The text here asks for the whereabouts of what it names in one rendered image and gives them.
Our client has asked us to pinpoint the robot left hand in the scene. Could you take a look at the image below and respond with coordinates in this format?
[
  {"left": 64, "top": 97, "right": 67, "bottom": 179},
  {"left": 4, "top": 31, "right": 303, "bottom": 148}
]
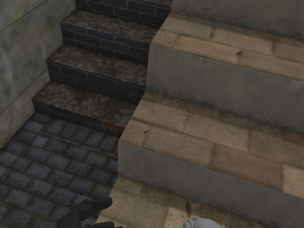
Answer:
[{"left": 57, "top": 197, "right": 123, "bottom": 228}]

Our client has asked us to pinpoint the robot right thigh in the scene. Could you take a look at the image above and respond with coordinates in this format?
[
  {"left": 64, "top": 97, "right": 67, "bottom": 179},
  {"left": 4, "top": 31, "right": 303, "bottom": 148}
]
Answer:
[{"left": 182, "top": 218, "right": 220, "bottom": 228}]

